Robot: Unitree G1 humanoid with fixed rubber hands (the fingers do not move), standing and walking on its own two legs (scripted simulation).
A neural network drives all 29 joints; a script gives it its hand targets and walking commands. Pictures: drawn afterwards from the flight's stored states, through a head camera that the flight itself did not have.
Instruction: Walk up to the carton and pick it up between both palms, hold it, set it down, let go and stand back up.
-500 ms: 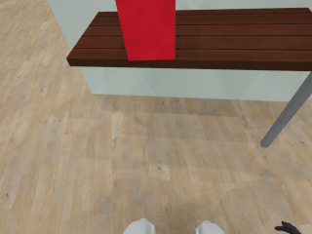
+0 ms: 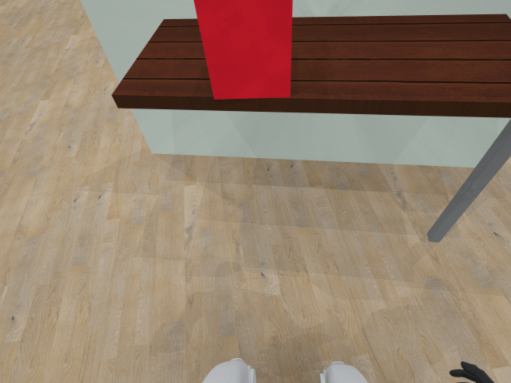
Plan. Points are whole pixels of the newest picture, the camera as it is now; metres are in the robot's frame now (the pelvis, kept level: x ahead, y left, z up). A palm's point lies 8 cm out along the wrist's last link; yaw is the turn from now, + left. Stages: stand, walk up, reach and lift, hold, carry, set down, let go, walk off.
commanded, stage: walk up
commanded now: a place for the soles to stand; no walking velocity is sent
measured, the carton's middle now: (250, 30) +0.88 +0.06 +0.12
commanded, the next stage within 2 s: none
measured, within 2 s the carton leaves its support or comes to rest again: neither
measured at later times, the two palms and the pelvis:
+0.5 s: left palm out of the picture +0.08 +0.32 -0.08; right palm out of the picture +0.12 -0.32 -0.08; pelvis +0.01 +0.00 +0.00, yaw -1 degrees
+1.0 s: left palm (68, 346) +0.19 +0.37 -0.09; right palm (449, 316) +0.24 -0.27 -0.07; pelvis +0.15 +0.04 +0.01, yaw -1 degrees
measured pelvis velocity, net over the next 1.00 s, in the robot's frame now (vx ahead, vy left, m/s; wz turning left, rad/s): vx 0.15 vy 0.04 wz -0.02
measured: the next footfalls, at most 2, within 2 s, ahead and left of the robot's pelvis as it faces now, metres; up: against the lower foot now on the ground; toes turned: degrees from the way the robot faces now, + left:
right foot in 0.56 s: +0.11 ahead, -0.15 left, +0.00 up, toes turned -2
left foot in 0.84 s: +0.22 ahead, +0.12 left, +0.00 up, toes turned +5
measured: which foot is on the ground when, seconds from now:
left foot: down 0.00-0.56, up 0.58-0.82, down 0.84-1.00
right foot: down 0.00-0.30, up 0.32-0.54, down 0.56-0.86, up 0.88-1.00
